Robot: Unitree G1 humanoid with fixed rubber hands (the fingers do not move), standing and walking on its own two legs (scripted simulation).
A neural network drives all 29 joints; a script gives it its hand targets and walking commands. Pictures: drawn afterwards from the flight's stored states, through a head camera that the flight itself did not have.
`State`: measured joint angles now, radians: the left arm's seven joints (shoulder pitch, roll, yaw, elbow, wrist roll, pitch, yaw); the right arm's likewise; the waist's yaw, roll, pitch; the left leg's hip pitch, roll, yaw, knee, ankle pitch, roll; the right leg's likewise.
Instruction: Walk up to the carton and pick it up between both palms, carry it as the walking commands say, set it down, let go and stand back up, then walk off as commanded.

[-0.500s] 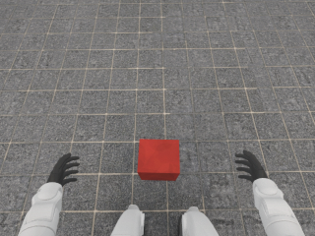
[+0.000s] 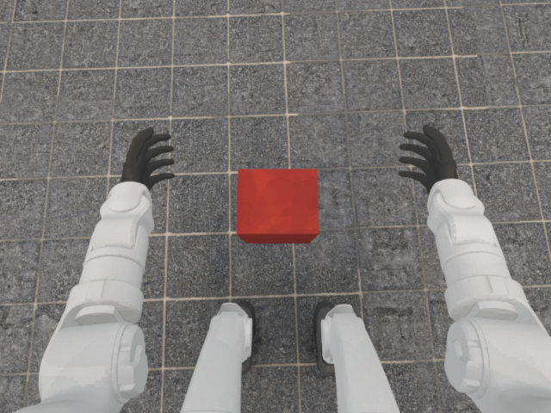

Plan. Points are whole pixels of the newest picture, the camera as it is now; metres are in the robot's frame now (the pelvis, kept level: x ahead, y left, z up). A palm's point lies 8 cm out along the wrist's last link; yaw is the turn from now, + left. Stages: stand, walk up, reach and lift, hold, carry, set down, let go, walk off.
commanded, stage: reach and lift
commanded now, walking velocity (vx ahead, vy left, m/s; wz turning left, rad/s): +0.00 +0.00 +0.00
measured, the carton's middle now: (277, 210) +0.47 +0.02 -0.55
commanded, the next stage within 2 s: none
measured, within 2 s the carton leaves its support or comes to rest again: neither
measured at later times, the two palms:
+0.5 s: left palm (169, 159) +0.48 +0.20 -0.14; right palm (406, 163) +0.48 -0.19 -0.15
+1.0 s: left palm (196, 182) +0.49 +0.19 -0.31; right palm (373, 186) +0.48 -0.18 -0.31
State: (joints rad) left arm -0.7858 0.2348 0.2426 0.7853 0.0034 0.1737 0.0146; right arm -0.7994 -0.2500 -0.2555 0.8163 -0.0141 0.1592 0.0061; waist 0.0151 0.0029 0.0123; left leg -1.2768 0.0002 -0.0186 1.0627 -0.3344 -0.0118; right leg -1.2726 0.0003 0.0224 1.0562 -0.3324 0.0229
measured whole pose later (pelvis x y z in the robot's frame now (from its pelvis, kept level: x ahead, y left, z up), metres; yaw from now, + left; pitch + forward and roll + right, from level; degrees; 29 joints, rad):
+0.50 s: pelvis +0.01 +0.00 -0.03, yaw +0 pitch +47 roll -1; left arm -0.97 0.20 0.33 0.85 0.06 0.07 -0.01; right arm -0.93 -0.16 -0.35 0.80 -0.07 0.07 -0.03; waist 0.01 0.00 -0.12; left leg -1.60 -0.01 -0.04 1.12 -0.33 -0.02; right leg -1.60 0.02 0.03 1.11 -0.33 0.02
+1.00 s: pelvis -0.02 +0.00 -0.18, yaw -1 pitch +49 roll -1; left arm -1.12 0.27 0.22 0.89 -0.07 0.09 0.08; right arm -1.09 -0.23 -0.23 0.87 0.07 0.09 -0.10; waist 0.00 0.00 -0.05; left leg -2.07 -0.03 -0.05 1.73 -0.50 -0.03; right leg -2.06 0.04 0.04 1.72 -0.50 0.05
